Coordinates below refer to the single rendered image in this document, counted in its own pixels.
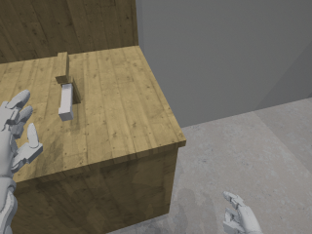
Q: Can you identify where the counter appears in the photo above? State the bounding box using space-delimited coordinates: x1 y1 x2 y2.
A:
0 0 186 234

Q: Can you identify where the tap lever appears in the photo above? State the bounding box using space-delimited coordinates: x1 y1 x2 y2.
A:
58 83 74 122

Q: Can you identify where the left robot hand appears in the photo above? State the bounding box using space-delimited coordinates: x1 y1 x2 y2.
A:
0 89 44 179

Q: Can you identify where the right robot hand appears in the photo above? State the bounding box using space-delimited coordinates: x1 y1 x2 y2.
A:
222 191 262 234

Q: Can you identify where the robot left forearm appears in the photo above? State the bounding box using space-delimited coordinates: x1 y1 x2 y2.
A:
0 176 18 234

